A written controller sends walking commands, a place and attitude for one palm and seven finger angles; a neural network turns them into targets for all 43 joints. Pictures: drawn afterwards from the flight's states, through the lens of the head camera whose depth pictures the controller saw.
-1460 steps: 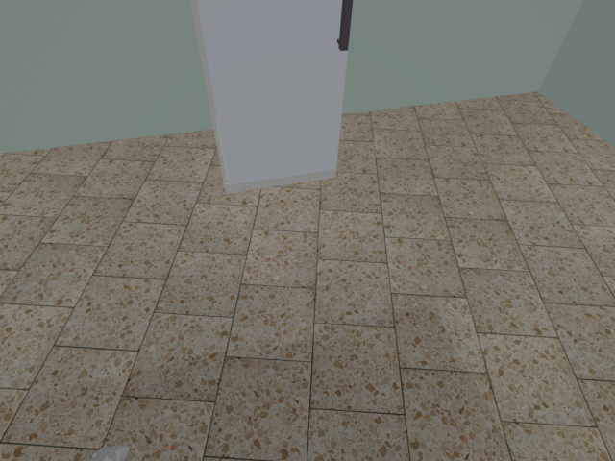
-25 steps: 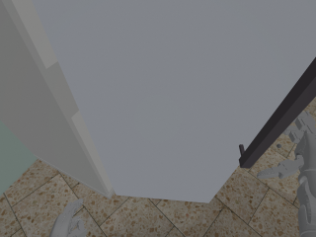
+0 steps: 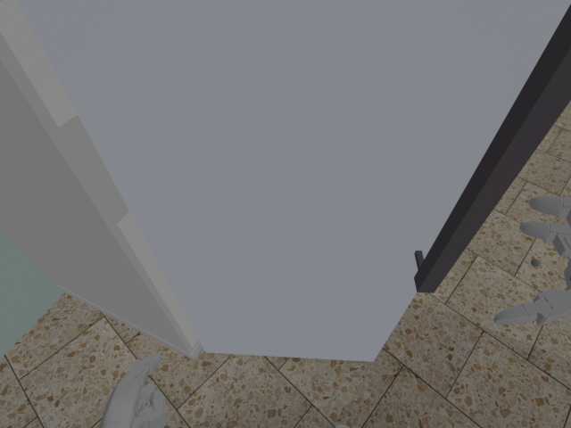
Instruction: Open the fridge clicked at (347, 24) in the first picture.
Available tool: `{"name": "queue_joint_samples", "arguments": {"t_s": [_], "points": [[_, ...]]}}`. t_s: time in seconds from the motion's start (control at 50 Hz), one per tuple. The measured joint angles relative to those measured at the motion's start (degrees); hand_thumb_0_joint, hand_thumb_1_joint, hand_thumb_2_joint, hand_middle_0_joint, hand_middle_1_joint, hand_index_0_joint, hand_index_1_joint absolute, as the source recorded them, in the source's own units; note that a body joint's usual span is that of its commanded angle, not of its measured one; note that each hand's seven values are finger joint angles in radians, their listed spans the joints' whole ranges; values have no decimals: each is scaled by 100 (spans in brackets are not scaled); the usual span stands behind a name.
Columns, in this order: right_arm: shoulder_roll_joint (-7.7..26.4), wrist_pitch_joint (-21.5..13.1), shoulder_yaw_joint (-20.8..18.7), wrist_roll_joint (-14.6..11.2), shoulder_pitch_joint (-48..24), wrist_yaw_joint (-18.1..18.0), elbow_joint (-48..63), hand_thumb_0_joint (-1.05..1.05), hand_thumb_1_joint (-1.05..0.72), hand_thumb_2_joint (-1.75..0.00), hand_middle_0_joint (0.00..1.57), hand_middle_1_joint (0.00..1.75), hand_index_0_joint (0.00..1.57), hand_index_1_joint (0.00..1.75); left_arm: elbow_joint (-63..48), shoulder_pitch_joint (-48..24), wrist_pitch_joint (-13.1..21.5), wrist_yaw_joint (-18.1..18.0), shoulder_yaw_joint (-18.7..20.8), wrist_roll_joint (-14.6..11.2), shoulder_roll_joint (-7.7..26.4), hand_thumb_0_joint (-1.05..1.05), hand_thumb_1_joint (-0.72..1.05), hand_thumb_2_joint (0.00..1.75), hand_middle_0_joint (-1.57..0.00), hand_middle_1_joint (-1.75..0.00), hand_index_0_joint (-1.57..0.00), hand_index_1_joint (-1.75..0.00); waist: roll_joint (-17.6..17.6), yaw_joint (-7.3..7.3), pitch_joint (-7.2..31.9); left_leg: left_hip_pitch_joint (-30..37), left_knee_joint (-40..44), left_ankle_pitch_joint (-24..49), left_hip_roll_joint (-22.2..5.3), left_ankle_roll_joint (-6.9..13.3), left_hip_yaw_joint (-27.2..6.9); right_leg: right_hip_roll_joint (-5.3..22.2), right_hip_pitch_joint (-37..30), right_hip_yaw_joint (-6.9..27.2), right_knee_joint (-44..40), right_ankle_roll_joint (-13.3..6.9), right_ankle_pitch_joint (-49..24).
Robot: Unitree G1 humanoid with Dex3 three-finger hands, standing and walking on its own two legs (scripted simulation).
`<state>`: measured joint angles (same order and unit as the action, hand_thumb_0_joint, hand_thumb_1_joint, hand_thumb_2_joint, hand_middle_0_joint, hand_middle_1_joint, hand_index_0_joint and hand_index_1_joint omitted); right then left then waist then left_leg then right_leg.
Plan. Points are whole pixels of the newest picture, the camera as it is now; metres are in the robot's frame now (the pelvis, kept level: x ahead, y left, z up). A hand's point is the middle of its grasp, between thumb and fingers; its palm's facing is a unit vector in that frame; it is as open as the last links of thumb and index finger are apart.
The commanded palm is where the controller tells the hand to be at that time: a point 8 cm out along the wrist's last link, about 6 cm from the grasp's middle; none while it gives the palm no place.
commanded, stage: slip the hand off the handle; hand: right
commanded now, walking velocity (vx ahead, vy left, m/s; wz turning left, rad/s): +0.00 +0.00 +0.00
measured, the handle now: (482, 167) +0.38 -0.21 +0.20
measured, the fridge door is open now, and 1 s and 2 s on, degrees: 68 68 68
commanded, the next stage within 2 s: draw the hand back to the body in 0.72 s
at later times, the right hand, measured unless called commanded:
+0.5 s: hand (554, 319) +0.24 -0.28 +0.11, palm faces +0.24 +0.93 -0.29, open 14.6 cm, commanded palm +0.20 -0.32 +0.12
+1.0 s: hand out of the picture +0.21 -0.28 +0.13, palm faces +0.24 +0.97 +0.00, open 14.7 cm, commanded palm +0.16 -0.32 +0.13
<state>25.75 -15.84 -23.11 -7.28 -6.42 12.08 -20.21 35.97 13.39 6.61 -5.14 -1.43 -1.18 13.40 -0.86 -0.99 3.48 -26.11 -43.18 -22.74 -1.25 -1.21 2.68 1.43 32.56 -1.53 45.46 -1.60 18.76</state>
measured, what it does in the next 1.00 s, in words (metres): stands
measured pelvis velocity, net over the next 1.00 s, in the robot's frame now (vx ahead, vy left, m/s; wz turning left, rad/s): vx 0.01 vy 0.02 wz -0.03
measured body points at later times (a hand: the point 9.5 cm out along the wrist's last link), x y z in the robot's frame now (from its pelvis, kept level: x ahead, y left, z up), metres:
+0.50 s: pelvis -0.01 +0.00 +0.00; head +0.00 +0.00 +0.45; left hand +0.17 +0.24 -0.08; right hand +0.22 -0.33 +0.12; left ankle -0.01 +0.14 -0.71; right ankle +0.05 -0.10 -0.71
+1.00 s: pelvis +0.01 +0.02 +0.00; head +0.00 +0.02 +0.45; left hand +0.19 +0.25 -0.07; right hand +0.19 -0.33 +0.13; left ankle -0.01 +0.14 -0.71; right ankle +0.04 -0.10 -0.71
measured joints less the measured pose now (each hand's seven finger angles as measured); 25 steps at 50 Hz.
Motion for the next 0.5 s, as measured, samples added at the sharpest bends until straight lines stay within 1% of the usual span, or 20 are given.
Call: {"name": "queue_joint_samples", "arguments": {"t_s": [0.06, 0.1, 0.14, 0.22, 0.28, 0.36, 0.44, 0.5], "points": [[201, 38, -183, -7, -164, 79, -251, -1, 55, -20, 26, 116, 26, 115, 11, 52, -18, -26, -33, -13, 1, 1, 91, 90, -20, -30, -20, -30, 12, 22, -19, -44, -8, 29, 24, 13, 26, 20, 63, 29, 32, 7, -23], [274, 67, -215, -74, -153, 162, -268, -1, 55, -20, 25, 116, 26, 115, 10, 120, 0, -25, -18, -28, 27, 1, 91, 90, -20, -30, -20, -30, -13, 22, -19, -52, 9, 52, 38, 16, 40, 32, 87, 46, 44, 8, -34], [257, 69, -149, -162, -14, 260, -151, -1, 55, -20, 25, 116, 26, 115, 2, 203, 33, -17, 10, -46, 72, 1, 91, 90, -20, -30, -20, -30, -62, 12, 1, -40, 37, 72, 47, 13, 46, 39, 91, 53, 49, 0, -36], [100, 48, 36, -270, 368, 376, 154, -1, 55, -20, 25, 116, 26, 115, 4, 283, 81, -9, 38, -66, 143, 1, 91, 90, -20, -30, -20, -30, -110, 13, 42, -27, 32, 74, 33, -8, 25, 26, 70, 33, 49, -19, -32], [-17, 25, 37, -290, 667, 304, 386, -1, 55, -20, 25, 116, 26, 115, -18, 264, 105, 1, 44, -54, 138, 1, 91, 90, -20, -30, -20, -30, -80, 37, 40, -32, -8, 58, 28, -7, -1, 25, 48, 7, 50, -18, -30], [-109, -62, -15, -276, 1104, 90, 830, -1, 55, -20, 25, 116, 26, 115, -80, 232, 163, 27, 48, -21, 101, 1, 91, 90, -20, -30, -20, -30, -34, 32, 41, -9, -51, 29, 40, 11, 0, 38, 16, 11, 76, 1, -11], [-137, -103, -4, -309, 1462, -26, 1244, -1, 55, -20, 26, 116, 26, 115, -113, 171, 239, 39, 37, -21, 91, 1, 91, 90, -20, -30, -20, -30, -56, -25, 59, 43, -80, -9, 50, 29, 48, 43, -7, 63, 126, 23, 20], [-154, -29, 40, -378, 1653, 1, 1438, -1, 55, -20, 25, 116, 26, 115, -117, 96, 298, 23, 16, -43, 96, 1, 91, 90, -20, -30, -20, -30, -100, -82, 77, 82, -90, -31, 46, 37, 85, 34, -29, 101, 140, 35, 30]]}}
